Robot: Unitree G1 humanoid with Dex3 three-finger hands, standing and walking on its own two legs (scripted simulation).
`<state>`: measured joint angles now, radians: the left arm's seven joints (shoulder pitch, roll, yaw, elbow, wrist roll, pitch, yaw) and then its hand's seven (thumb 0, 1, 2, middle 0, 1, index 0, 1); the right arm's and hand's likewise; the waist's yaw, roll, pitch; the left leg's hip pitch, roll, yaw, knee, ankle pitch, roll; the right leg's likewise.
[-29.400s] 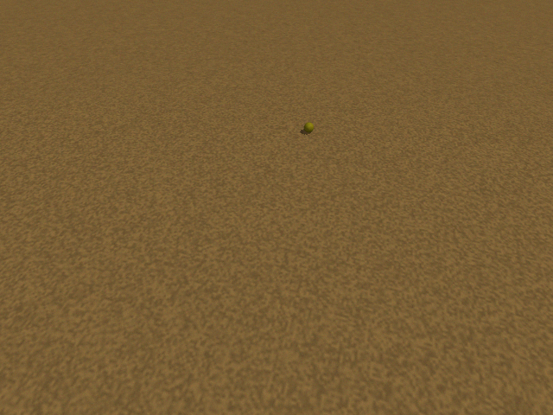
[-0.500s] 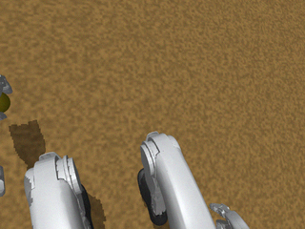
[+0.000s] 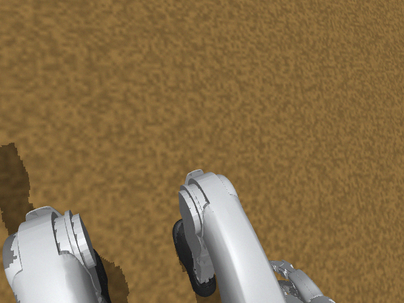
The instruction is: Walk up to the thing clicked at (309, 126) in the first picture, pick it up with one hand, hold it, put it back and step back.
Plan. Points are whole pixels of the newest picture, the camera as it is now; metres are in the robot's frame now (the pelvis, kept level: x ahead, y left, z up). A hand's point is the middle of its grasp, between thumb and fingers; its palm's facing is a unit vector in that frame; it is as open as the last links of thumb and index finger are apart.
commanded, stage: rest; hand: left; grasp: from above
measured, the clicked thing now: out of the picture +0.46 +0.33 -0.23
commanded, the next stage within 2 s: open in 1.40 s
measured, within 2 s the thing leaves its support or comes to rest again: rests again in 1.64 s
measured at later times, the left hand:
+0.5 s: hand out of the picture +0.45 +0.32 -0.23, palm faces -0.43 -0.14 -0.89, open 8.3 cm
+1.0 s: hand out of the picture +0.45 +0.31 -0.25, palm faces -0.43 -0.15 -0.89, open 8.2 cm
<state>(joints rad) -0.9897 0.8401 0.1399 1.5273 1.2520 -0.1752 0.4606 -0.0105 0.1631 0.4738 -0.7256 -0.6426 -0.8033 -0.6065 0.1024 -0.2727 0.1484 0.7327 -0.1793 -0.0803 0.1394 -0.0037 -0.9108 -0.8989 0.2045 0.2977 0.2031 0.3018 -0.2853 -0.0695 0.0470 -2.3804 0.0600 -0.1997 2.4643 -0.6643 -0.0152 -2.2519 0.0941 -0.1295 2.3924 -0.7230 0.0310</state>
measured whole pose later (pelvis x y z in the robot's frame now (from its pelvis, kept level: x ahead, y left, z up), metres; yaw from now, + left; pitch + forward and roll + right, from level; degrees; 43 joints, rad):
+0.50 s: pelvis +0.00 +0.00 -0.01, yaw -3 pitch +29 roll -11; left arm -1.00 0.92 0.16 1.61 1.27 -0.19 0.53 -0.01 0.17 0.46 -0.73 -0.64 -0.81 -0.60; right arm 0.09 -0.29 0.22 0.72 -0.22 -0.13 0.17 0.00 -0.90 -0.90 0.20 0.30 0.20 0.30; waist -0.32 -0.12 0.10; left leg -2.37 0.06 -0.25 2.52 -0.68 -0.02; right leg -2.23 0.11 -0.17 2.41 -0.72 0.04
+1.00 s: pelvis +0.00 +0.00 -0.01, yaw -4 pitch +27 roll -13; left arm -1.02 0.98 0.14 1.66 1.24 -0.19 0.56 -0.01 0.18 0.40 -0.76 -0.60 -0.84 -0.55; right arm 0.08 -0.31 0.28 0.69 -0.24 -0.20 0.21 0.00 -0.91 -0.90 0.20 0.30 0.20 0.30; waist -0.35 -0.15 0.15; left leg -2.36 0.07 -0.28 2.53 -0.68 -0.02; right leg -2.22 0.12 -0.19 2.40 -0.70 0.05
